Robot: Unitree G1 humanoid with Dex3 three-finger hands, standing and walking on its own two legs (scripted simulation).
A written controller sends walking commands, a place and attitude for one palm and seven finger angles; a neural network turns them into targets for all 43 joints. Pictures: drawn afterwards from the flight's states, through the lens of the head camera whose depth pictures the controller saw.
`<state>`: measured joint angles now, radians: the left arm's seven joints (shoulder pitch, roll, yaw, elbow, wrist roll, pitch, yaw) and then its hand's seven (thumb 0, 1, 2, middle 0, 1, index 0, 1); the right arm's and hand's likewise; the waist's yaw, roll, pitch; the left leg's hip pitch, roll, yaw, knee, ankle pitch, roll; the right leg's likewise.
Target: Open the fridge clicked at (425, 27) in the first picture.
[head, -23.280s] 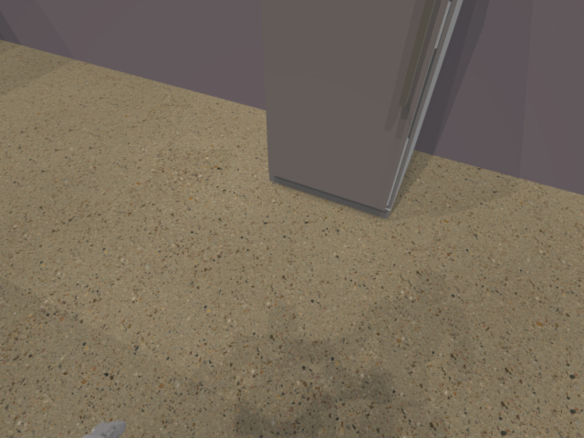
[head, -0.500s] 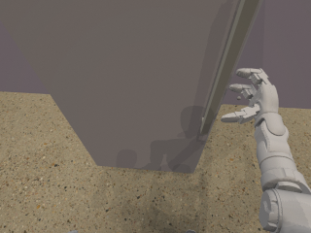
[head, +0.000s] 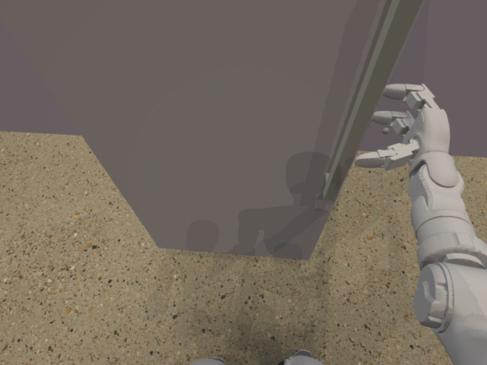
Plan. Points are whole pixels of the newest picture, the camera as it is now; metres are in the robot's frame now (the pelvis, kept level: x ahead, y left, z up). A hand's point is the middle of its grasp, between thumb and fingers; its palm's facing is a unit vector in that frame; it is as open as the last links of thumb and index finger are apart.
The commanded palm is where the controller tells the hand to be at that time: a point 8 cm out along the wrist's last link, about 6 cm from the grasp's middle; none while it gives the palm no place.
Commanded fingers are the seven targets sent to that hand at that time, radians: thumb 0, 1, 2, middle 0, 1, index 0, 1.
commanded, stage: slide the fingers in behind the handle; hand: right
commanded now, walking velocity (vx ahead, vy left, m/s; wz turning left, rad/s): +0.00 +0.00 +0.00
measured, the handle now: (360, 101) +0.51 -0.10 +0.15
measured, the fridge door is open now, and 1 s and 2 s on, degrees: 0 0 0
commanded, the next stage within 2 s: grip the handle and tug to test in 1.78 s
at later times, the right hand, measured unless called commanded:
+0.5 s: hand (376, 144) +0.45 -0.13 +0.12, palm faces -0.05 +1.00 +0.01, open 14.0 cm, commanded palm +0.43 -0.18 +0.12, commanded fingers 0.00 0.50 -0.30 0.30 1.20 0.30 1.20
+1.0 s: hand (356, 138) +0.46 -0.10 +0.12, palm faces -0.04 +1.00 +0.00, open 14.0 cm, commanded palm +0.44 -0.16 +0.12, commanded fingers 0.00 0.50 -0.30 0.30 1.20 0.30 1.20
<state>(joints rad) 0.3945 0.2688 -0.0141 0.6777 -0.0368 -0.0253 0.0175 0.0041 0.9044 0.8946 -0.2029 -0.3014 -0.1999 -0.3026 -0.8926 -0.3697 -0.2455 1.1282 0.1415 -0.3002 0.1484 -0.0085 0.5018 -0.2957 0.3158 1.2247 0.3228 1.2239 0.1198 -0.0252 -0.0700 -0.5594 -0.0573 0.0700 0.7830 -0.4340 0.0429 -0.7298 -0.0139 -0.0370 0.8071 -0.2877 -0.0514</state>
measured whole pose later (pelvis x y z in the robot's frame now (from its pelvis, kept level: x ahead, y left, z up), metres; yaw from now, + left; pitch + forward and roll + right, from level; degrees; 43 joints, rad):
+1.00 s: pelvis +0.01 +0.01 +0.00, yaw +1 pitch +9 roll +1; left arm 0.39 0.26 0.00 0.66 -0.04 0.00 0.00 0.01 0.91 0.89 -0.20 -0.30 -0.20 -0.30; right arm -0.72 -0.25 -0.20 0.95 0.15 -0.31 0.09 -0.01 0.50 -0.30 0.30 1.20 0.30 1.20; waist 0.10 -0.04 -0.08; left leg -0.49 -0.06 0.05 0.76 -0.44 0.06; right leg -0.65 -0.02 -0.05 0.77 -0.29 -0.03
